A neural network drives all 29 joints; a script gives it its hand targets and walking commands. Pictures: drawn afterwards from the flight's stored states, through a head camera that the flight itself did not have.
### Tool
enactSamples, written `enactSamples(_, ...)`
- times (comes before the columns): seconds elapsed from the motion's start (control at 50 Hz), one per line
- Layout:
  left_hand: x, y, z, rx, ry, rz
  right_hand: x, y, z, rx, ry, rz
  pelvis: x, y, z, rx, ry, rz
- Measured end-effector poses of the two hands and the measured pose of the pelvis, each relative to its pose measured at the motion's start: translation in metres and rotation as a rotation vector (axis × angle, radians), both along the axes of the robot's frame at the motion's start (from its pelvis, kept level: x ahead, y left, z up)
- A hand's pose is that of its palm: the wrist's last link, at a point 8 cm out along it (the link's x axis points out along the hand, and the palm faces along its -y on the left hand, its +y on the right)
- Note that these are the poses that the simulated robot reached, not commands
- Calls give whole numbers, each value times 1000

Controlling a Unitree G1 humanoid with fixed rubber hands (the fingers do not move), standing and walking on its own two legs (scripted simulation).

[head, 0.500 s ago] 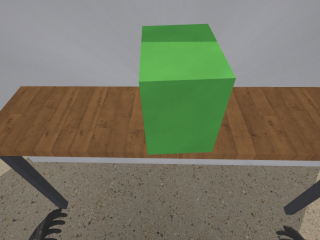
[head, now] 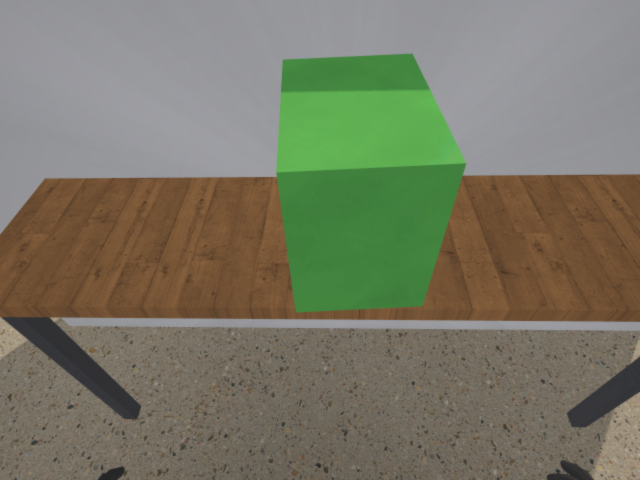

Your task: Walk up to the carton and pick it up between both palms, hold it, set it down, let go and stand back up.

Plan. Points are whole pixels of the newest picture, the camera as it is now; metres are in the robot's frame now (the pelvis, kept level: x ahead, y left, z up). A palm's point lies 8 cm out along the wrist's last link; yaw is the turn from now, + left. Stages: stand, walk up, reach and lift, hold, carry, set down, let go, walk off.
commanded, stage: walk up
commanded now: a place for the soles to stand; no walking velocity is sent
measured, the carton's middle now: (353, 184) +0.55 -0.02 +0.06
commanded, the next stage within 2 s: stand in 1.88 s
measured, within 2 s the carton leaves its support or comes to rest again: neither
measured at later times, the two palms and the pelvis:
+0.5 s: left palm out of the picture +0.13 +0.29 -0.11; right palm out of the picture +0.16 -0.34 -0.10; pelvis +0.07 -0.02 -0.01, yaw +1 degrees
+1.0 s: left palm (117, 421) +0.22 +0.32 -0.09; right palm (571, 435) +0.22 -0.31 -0.10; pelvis +0.11 +0.00 +0.00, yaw +0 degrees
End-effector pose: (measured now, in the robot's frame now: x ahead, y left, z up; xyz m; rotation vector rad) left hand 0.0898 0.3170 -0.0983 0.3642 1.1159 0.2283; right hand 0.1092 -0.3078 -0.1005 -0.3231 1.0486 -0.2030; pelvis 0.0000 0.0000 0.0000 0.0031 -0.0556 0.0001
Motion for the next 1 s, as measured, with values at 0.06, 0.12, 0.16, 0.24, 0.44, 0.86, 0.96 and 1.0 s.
enactSamples(0.06,3,-1,2,5,-1,-3,-6,-1,-4,6,20,-8,-1,-2,0,1,3,-1)
enactSamples(0.12,6,-4,4,7,-3,-17,-14,-7,-5,2,31,-25,4,-5,0,4,7,0)
enactSamples(0.16,10,-7,4,13,-5,-28,-19,-15,-7,-8,36,-39,9,-9,-2,10,6,-7)
enactSamples(0.24,19,-18,2,33,-8,-44,-22,-36,-16,-24,63,-53,21,-23,-9,14,-6,-1)
enactSamples(0.44,29,-31,3,26,14,-4,28,-37,-4,-37,78,17,55,-27,-2,7,20,5)
enactSamples(0.86,145,-1,5,21,-104,-28,137,0,8,-33,-66,20,113,-3,-5,0,32,2)
enactSamples(0.96,136,3,6,36,-71,-12,116,-1,0,-19,-13,-12,110,-2,-3,4,23,0)
enactSamples(1.0,128,2,5,35,-54,1,106,-1,-4,-14,13,-19,107,-3,-2,6,17,3)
